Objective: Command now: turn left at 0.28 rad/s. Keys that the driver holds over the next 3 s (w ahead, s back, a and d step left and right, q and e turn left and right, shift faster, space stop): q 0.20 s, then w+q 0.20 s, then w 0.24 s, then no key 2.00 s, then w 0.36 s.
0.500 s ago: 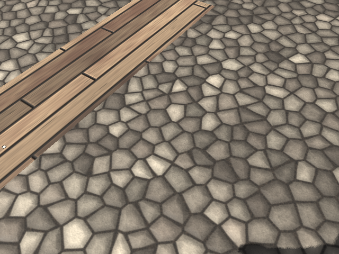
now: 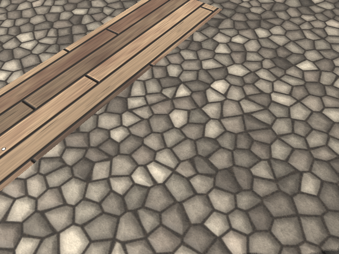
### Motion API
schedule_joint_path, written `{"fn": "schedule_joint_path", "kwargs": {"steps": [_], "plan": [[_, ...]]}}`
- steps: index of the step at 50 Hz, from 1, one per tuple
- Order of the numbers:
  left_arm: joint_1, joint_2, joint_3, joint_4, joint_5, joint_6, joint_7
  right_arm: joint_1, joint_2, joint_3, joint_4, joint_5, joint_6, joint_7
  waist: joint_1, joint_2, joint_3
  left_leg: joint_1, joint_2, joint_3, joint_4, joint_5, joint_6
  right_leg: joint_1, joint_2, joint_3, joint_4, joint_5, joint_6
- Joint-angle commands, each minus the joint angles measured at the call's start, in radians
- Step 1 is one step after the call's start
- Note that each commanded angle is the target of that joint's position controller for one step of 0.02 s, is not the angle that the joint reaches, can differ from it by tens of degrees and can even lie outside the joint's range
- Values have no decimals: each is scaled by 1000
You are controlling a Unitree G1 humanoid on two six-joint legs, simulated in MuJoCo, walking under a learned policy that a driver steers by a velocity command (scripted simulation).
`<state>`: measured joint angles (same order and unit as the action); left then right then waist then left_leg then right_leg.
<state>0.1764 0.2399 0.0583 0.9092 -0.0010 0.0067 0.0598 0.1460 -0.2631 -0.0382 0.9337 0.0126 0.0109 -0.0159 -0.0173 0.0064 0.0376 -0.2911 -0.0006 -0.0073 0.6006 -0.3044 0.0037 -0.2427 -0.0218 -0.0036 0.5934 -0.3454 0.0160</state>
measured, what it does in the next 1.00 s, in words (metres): walks ahead, turning left: right foot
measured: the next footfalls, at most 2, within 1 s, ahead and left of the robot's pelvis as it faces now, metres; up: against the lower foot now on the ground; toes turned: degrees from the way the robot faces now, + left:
right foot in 0.78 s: +0.34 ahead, -0.02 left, +0.00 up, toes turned +17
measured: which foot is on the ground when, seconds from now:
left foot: down 0.00-0.80, up 0.82-1.00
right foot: down 0.00-0.24, up 0.26-0.76, down 0.78-1.00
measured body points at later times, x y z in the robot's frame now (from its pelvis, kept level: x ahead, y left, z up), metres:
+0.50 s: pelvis +0.03 +0.06 +0.02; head +0.04 +0.09 +0.47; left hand +0.13 +0.37 -0.09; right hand +0.14 -0.19 -0.09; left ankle -0.01 +0.12 -0.73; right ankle +0.16 -0.11 -0.66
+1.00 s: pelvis +0.22 +0.05 +0.01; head +0.26 +0.05 +0.46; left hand +0.27 +0.33 -0.11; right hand +0.37 -0.20 -0.12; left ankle +0.15 +0.18 -0.68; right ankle +0.30 -0.03 -0.73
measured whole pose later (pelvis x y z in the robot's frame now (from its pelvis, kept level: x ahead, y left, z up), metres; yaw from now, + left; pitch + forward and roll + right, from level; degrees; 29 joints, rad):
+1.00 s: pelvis +0.22 +0.05 +0.01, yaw +18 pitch +2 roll -1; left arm 0.11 0.23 0.03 0.89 0.02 -0.07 -0.02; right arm 0.27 -0.28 -0.06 0.83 0.00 0.01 -0.04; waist -0.01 0.04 0.05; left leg -0.41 0.04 -0.07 0.89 -0.46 -0.06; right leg -0.30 0.04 -0.03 0.40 -0.13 -0.05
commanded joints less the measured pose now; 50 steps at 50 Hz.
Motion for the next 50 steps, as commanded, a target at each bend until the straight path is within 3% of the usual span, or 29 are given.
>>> {"fn": "schedule_joint_path", "kwargs": {"steps": [1,3,5,6,8,10,11,12,13,14,15,16,18,20,24,28,33,35,37,38,39,40,41,42,43,44,45,48,50], "plan": [[80,149,47,-30,2,5,23,-52,-121,-34,-85,3,-2,-9,37,-27,-74,-97,29,-69,-7,302,74,83,-76,50,-52,336,-79],[101,174,56,-32,6,5,29,-56,-100,-34,-106,-1,7,-8,46,-104,-84,-169,-10,-23,106,227,44,114,-187,147,-121,371,-142],[24,182,55,-66,7,-4,34,-27,-86,-37,-120,-8,18,0,29,-223,-89,-208,-16,28,292,-178,23,89,-351,267,-178,482,-238],[-4,186,54,-82,9,-11,35,-40,-95,-41,-135,-6,23,7,33,-208,-69,-239,17,10,366,-293,22,73,-391,282,-197,517,-260],[-83,222,65,-98,-6,-22,34,-25,-90,-42,-149,4,30,17,0,-161,-59,-181,62,0,287,-228,28,26,-355,190,-178,507,-197],[-123,226,68,-95,-22,-14,30,50,-92,-53,-119,4,32,27,-37,-151,-92,3,5,89,92,1,33,-36,-275,49,-97,441,-120],[-77,200,65,-79,-21,-7,22,102,-99,-65,-96,5,35,30,-39,-102,-118,120,-42,107,14,55,48,-96,-229,-17,-12,239,-82],[-35,138,50,-71,-5,-2,9,149,-146,-86,-89,9,33,27,-38,83,-97,234,25,-66,-122,36,108,-256,-140,-127,219,-45,-15],[-103,72,26,-148,25,-10,-1,185,-288,-107,-129,7,13,22,-40,344,-90,311,307,-635,-309,-56,298,-559,28,-97,525,-370,51],[-148,108,34,-173,-8,-32,-8,230,-266,-89,-139,-33,-23,35,-81,244,-149,283,379,-831,-429,-332,390,-599,22,94,645,-346,17],[-170,152,46,-174,-34,-48,-14,178,-221,-78,-148,-31,-50,33,-54,166,-56,244,364,-782,-447,-500,351,-657,-17,117,649,-233,-18],[-153,185,58,-156,-25,-59,-13,122,-186,-67,-163,-12,-63,26,-23,100,-9,196,319,-688,-432,-494,282,-643,-43,110,607,-124,-36],[-119,189,67,-125,7,-72,-9,70,-170,-58,-183,-3,-64,8,9,85,-7,130,229,-524,-436,-341,209,-528,-68,109,476,41,-30],[-130,155,63,-122,8,-90,-22,117,-160,-57,-179,-6,-67,-3,0,75,-32,153,186,-438,-443,-179,202,-478,-43,88,385,159,-15],[-163,107,46,-125,5,-106,-39,207,-143,-55,-150,1,-79,-11,-27,83,-45,234,173,-336,-447,12,198,-468,-27,71,161,301,15],[-224,105,35,-146,-8,-111,-51,241,-159,-60,-131,2,-80,-8,-57,118,-6,213,182,-314,-463,25,199,-425,-25,61,28,354,35],[-311,105,19,-186,-14,-132,-70,287,-158,-61,-103,2,-73,-6,-97,99,48,268,202,-303,-422,124,209,-432,-21,43,-70,329,13],[-310,101,13,-195,-7,-142,-80,296,-155,-58,-94,-3,-62,-6,-89,113,35,279,192,-278,-353,368,193,-364,6,13,-104,298,-6],[-248,127,21,-182,-3,-147,-85,291,-162,-60,-95,-2,-49,-9,-53,137,-18,294,187,-273,-273,569,166,-241,34,-6,-133,294,-36],[-173,144,30,-158,3,-148,-84,270,-160,-58,-102,1,-46,-11,-9,135,-59,292,159,-253,-199,703,143,-129,54,-20,-183,346,-61],[-84,174,40,-132,15,-149,-80,258,-149,-52,-111,0,-48,-12,36,123,-123,259,116,-225,-101,780,106,29,29,-1,-216,472,-95],[57,234,51,-110,33,-149,-73,228,-121,-39,-142,-19,-55,-13,94,42,-252,111,67,-190,100,603,61,298,-125,141,-141,768,-163],[139,278,59,-84,29,-130,-71,378,-44,-16,-123,-29,-64,-9,59,-224,-398,-175,-81,-129,451,-140,-11,628,-366,405,-86,1046,-332],[166,198,41,-66,-1,-114,-80,408,-110,-31,-100,-7,-66,-9,72,-215,-426,-254,-85,-180,592,-388,-29,582,-415,516,-149,910,-370],[86,173,31,-82,-12,-109,-83,330,-167,-48,-110,11,-59,-11,71,-139,-273,-303,-40,-178,652,-332,-37,443,-359,419,-190,788,-323],[-2,138,17,-97,-3,-103,-83,268,-157,-48,-122,11,-48,-16,44,-84,-201,-300,5,-142,618,-269,-44,325,-302,329,-217,727,-281],[-66,99,0,-103,4,-100,-85,240,-140,-49,-126,-3,-33,-20,19,-56,-138,-266,41,-119,547,-224,-55,200,-261,262,-248,706,-263],[-135,103,-3,-83,29,-91,-84,265,-63,-36,-124,-10,-1,-30,-37,-138,-111,-48,61,-64,300,-157,-76,-20,-178,142,-306,665,-244],[-133,130,2,-68,26,-84,-77,239,-46,-27,-129,-14,2,-34,-29,-144,-138,24,56,-45,161,-100,-76,-31,-173,123,-304,655,-249]]}}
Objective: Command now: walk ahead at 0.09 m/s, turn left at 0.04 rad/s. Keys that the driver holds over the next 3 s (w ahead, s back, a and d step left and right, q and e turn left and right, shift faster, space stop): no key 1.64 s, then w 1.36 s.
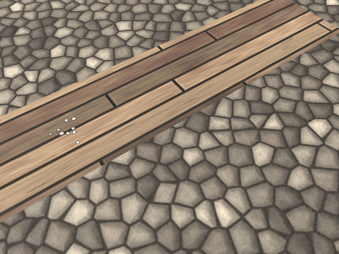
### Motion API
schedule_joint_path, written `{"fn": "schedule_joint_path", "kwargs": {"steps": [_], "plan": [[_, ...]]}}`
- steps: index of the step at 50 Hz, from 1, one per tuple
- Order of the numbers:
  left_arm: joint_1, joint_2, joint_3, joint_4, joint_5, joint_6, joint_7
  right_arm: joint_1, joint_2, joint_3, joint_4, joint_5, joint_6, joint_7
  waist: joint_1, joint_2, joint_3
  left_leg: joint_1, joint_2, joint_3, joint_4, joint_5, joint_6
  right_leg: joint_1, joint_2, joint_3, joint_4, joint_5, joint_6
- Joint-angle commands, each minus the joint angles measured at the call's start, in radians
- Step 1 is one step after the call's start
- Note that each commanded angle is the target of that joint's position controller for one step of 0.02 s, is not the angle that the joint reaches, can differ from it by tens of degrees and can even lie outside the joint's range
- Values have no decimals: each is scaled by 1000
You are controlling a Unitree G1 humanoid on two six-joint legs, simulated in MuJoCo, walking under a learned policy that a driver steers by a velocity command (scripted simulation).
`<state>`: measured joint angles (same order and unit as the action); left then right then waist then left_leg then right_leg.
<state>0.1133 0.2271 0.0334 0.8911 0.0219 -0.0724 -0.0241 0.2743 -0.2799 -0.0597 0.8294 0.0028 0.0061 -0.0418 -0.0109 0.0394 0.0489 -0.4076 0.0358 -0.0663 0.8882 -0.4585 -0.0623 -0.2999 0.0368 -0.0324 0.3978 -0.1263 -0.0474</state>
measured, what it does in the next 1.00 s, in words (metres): steps on the spot: left foot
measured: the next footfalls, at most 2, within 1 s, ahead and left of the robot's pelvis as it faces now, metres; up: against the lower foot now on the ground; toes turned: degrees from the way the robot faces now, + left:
left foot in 0.12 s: +0.09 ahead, +0.15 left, +0.00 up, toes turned -2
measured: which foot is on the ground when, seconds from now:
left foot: up 0.00-0.10, down 0.12-1.00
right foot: down 0.00-1.00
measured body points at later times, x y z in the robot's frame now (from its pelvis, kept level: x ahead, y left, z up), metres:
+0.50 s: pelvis +0.07 +0.02 -0.01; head +0.08 +0.02 +0.44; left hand +0.16 +0.28 -0.14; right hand +0.15 -0.24 -0.14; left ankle +0.05 +0.15 -0.74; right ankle +0.05 -0.10 -0.74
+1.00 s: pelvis +0.06 +0.01 +0.00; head +0.07 +0.01 +0.45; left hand +0.12 +0.27 -0.15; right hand +0.10 -0.24 -0.15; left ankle +0.05 +0.15 -0.74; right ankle +0.05 -0.10 -0.74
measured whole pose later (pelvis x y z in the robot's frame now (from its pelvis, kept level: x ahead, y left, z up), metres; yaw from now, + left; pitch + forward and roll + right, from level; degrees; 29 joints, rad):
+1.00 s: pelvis +0.06 +0.01 +0.00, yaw -1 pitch -2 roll +0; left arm 0.17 0.23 0.01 1.10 0.00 0.00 0.03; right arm 0.21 -0.22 -0.04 1.05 0.00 0.01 -0.05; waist 0.00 0.00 0.05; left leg -0.18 0.02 -0.02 0.49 -0.28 -0.03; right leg -0.19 0.00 -0.01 0.50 -0.29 -0.01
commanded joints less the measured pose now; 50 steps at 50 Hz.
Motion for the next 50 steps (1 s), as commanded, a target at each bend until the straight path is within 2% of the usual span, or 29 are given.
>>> {"fn": "schedule_joint_path", "kwargs": {"steps": [1,4,5,6,7,8,9,10,12,16,24,35,50], "plan": [[-61,154,29,-43,-2,0,10,101,-39,-7,-24,-4,10,-8,-31,-168,-166,172,17,20,-176,117,-7,32,-239,159,-112,386,-185],[-78,150,20,-32,-17,18,14,80,-51,-13,-14,-8,22,-3,-45,-142,-138,288,1,45,-352,296,20,-27,-214,157,-118,44,-142],[-64,128,10,-22,-19,20,13,57,-56,-14,-19,-19,23,-3,-43,-127,-112,321,4,37,-410,333,34,-56,-188,156,-120,-95,-104],[-32,103,0,-6,-13,19,10,28,-76,-15,-36,-28,22,-5,-34,-98,-84,345,46,-14,-458,394,52,-85,-159,152,-111,-214,-54],[-1,99,-3,2,-1,19,8,10,-118,-21,-52,-24,20,-9,-3,-40,-62,348,98,-57,-464,454,77,-105,-112,124,-77,-290,-14],[45,95,0,6,-6,23,10,-16,-160,-33,-31,-11,18,-7,47,77,-40,247,79,-46,-446,303,104,-54,-54,62,-64,-258,9],[21,116,1,15,-6,28,16,-30,-112,-27,-34,-10,10,0,16,61,-19,191,51,-34,-463,234,99,-3,-49,49,-28,-208,22],[12,121,3,17,-12,31,20,-31,-80,-18,-26,-17,2,2,13,51,-17,185,46,-29,-468,259,82,10,-50,46,-10,-160,19],[27,119,3,33,-13,38,28,-35,-73,-16,-17,-15,-15,6,15,44,-38,214,35,-17,-445,391,65,33,-56,46,20,-42,12],[28,121,4,55,-19,43,31,-30,-78,-16,6,-6,-24,5,13,11,-83,250,30,-6,-410,520,71,83,-64,46,55,90,11],[25,131,7,103,-24,66,40,-50,-74,-12,48,-5,-18,5,16,-33,-83,253,18,10,-407,553,75,127,-70,49,70,152,18],[26,134,5,148,-22,73,49,-60,-61,-5,119,-5,-10,0,17,-35,-49,245,2,31,-435,459,65,120,-71,52,47,91,21],[70,109,-4,181,-20,69,54,-33,-41,9,207,-6,-8,-8,14,-40,-10,219,-9,46,-467,336,51,85,-66,58,2,-32,19]]}}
